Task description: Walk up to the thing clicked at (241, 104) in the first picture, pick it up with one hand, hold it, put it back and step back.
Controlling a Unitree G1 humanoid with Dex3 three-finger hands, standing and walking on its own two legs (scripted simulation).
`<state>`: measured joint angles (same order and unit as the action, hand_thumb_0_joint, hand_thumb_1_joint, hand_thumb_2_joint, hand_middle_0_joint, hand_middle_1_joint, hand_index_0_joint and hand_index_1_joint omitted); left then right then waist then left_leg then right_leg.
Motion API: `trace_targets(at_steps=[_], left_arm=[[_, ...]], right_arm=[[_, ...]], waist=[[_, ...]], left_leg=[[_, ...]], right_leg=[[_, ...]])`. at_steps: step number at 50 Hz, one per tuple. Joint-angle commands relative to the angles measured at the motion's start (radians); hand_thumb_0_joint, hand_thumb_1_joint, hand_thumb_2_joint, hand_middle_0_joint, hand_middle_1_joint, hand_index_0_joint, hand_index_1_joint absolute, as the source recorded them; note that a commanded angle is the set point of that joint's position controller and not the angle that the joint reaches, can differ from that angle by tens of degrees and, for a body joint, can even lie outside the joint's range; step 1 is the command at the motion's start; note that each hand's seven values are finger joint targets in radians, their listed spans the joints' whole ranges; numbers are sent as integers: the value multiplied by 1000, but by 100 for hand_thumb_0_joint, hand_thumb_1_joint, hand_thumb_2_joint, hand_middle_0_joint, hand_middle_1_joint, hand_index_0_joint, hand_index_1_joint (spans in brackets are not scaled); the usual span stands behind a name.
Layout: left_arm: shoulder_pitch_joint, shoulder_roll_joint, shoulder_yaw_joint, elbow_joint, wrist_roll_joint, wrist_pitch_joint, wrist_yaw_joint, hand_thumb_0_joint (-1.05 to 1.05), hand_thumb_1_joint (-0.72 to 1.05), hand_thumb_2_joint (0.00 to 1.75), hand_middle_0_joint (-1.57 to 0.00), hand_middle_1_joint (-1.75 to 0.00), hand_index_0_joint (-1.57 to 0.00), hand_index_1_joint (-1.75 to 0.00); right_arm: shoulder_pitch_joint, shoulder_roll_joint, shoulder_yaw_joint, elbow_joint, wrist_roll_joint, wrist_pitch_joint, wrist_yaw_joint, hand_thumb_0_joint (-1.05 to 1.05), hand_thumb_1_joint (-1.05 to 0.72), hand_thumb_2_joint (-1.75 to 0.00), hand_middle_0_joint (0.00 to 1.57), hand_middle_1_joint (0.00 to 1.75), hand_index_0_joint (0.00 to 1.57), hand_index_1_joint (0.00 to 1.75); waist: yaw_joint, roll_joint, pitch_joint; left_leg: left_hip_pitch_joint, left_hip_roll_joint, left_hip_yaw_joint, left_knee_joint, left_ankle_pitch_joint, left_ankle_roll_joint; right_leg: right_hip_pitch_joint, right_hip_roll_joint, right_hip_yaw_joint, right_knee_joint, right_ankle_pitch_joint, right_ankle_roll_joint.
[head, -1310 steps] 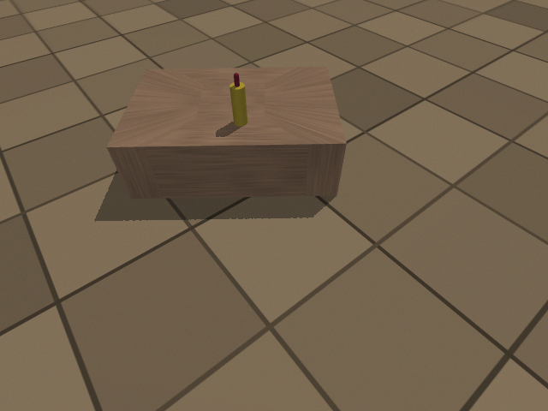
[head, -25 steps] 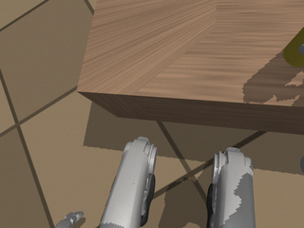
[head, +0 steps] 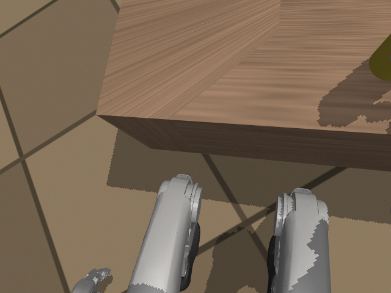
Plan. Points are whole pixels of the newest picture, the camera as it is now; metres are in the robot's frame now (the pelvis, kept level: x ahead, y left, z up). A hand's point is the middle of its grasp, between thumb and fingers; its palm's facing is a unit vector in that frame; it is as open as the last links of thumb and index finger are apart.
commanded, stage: open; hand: right
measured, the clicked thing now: out of the picture +0.54 -0.27 +0.06
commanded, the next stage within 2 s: withdraw in 0.34 s
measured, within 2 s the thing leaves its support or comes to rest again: rests again in 1.96 s
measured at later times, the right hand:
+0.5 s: hand out of the picture +0.55 -0.30 +0.02, palm faces +0.37 +0.93 -0.01, open 10.4 cm
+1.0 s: hand out of the picture +0.55 -0.30 +0.02, palm faces +0.36 +0.93 -0.03, open 10.5 cm
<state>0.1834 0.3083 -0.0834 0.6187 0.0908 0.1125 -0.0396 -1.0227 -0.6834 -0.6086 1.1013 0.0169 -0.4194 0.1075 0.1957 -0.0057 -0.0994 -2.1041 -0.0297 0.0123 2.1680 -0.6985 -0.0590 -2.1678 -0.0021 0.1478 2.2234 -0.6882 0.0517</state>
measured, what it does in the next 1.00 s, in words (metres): stands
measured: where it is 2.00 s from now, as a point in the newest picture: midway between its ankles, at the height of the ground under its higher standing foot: (229, 275)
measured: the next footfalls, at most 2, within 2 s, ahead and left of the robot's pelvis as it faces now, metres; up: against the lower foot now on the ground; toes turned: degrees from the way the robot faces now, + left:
none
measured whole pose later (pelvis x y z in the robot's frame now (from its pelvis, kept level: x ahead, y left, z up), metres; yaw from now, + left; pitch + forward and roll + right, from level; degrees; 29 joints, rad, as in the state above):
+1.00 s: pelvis +0.00 +0.00 +0.01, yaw +0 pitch +36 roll +6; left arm 0.19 0.29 -0.08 0.62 0.09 0.12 -0.03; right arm -0.98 -0.64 -0.60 1.02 0.01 -0.39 0.08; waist 0.20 -0.01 -0.10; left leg -2.09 -0.03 0.01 2.15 -0.69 -0.06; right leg -2.16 -0.01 0.14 2.21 -0.68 0.05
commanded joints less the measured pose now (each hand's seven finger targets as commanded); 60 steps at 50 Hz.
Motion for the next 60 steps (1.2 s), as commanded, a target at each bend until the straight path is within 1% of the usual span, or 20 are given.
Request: trace_targets(at_steps=[1,4,5,9,12,14,18,19,23,28,32,37,38,40,43,45,49,55,57,60], left_arm=[[208,223,78,-23,-6,0,13,0,90,90,-22,-31,-22,-31],[209,221,75,-16,-6,-1,14,0,88,91,-21,-30,-21,-31],[212,229,83,-25,-6,0,14,0,88,91,-21,-30,-21,-31],[203,218,74,-22,-8,-1,13,0,87,91,-22,-30,-21,-31],[209,228,82,-27,-8,0,15,0,87,91,-21,-30,-21,-31],[206,215,78,-22,-8,0,15,0,87,91,-21,-30,-20,-31],[201,215,78,-23,-6,2,15,0,86,91,-21,-30,-20,-31],[206,232,91,-19,-5,2,17,0,88,90,-22,-29,-20,-30],[215,213,77,-18,-2,4,16,0,85,93,-22,-30,-20,-32],[211,216,88,-25,0,7,13,0,88,90,-21,-29,-20,-31],[208,215,82,-22,-1,5,13,0,85,92,-22,-31,-21,-32],[215,209,80,-20,1,6,13,0,88,89,-21,-30,-20,-31],[214,212,85,-21,0,5,13,0,85,92,-22,-31,-21,-32],[203,210,83,-25,-2,7,13,0,89,89,-21,-30,-21,-30],[202,213,85,-20,0,4,16,0,88,91,-22,-31,-21,-32],[200,213,88,-22,-5,2,16,0,89,89,-22,-30,-21,-31],[211,214,96,-34,-11,5,21,0,88,90,-21,-30,-20,-31],[200,199,111,-39,-35,6,39,0,87,91,-21,-29,-20,-31],[210,202,116,-31,-44,5,47,0,88,91,-21,-30,-20,-31],[206,192,114,-22,-53,-6,51,0,87,91,-22,-30,-20,-31]], right_arm=[[-335,-249,11,-189,11,-46,-2,0,15,-68,114,95,115,95],[-327,-240,18,-194,11,-39,0,0,23,-62,100,84,101,84],[-358,-282,-8,-237,9,-42,-2,0,23,-59,93,80,94,80],[-360,-236,28,-244,15,-41,-1,0,18,-50,83,68,83,68],[-367,-306,-9,-291,12,-49,-11,0,14,-45,77,61,77,61],[-340,-249,15,-249,18,-38,-10,0,10,-42,75,58,74,58],[-332,-263,7,-269,10,-40,-19,0,3,-39,68,51,66,51],[-335,-254,0,-262,14,-39,-22,0,-2,-47,61,56,60,55],[-327,-253,-1,-265,12,-43,-27,0,-5,-49,71,66,70,66],[-335,-225,17,-253,5,-38,-27,0,-11,-52,63,57,62,57],[-350,-256,4,-283,-1,-44,-31,0,-11,-47,71,63,69,63],[-330,-229,6,-275,7,-40,-31,0,-12,-49,61,54,59,54],[-333,-235,3,-291,5,-40,-33,0,-11,-43,69,59,67,59],[-342,-248,0,-269,1,-42,-44,0,-12,-46,59,51,57,51],[-379,-254,14,-320,0,-51,-38,0,-14,-41,63,50,60,50],[-331,-230,15,-276,1,-43,-36,0,-9,-42,53,45,51,45],[-367,-318,-26,-390,3,-36,-32,0,-9,-38,50,41,48,41],[-372,-366,-44,-457,10,21,-25,0,2,-24,36,26,34,26],[-320,-382,-64,-385,12,51,-19,0,8,-16,30,19,27,19],[-324,-361,-43,-343,18,72,13,0,19,-4,19,6,15,6]], waist=[[20,-214,-682],[19,-222,-657],[14,-251,-700],[15,-242,-660],[-6,-259,-732],[5,-238,-713],[-10,-276,-696],[5,-268,-704],[11,-250,-690],[16,-242,-697],[10,-264,-697],[13,-261,-696],[10,-262,-702],[5,-262,-680],[8,-282,-699],[7,-262,-683],[-19,-289,-813],[-47,-305,-856],[-33,-240,-798],[-12,-239,-719]], left_leg=[[392,0,90,-236,223,79],[362,-1,96,-224,232,82],[379,0,93,-224,235,83],[345,0,98,-226,207,85],[391,1,89,-222,238,85],[391,-1,89,-225,253,85],[366,-1,90,-219,238,90],[376,0,94,-218,248,87],[375,-1,95,-217,279,85],[396,-2,90,-235,250,84],[367,0,96,-218,248,88],[380,1,96,-218,277,87],[365,0,99,-218,266,89],[361,1,93,-223,231,90],[362,3,89,-229,225,90],[353,3,94,-225,220,90],[446,3,81,-251,256,90],[519,1,58,-334,242,91],[559,-1,57,-370,258,83],[537,-2,56,-410,242,85]], right_leg=[[461,-23,-90,-241,174,-72],[469,-26,-86,-240,194,-68],[479,-24,-83,-244,197,-66],[475,-25,-81,-256,167,-67],[504,-25,-89,-245,204,-65],[502,-27,-90,-241,218,-66],[512,-28,-87,-257,210,-61],[508,-27,-82,-252,215,-61],[513,-29,-83,-240,250,-63],[488,-29,-87,-249,208,-67],[508,-27,-80,-256,218,-62],[515,-27,-82,-254,249,-61],[527,-28,-78,-259,241,-61],[498,-26,-83,-266,198,-63],[508,-25,-86,-262,186,-64],[511,-24,-83,-273,185,-62],[578,-26,-93,-292,228,-62],[659,-32,-105,-371,213,-63],[635,-35,-103,-385,222,-68],[630,-37,-99,-424,209,-70]])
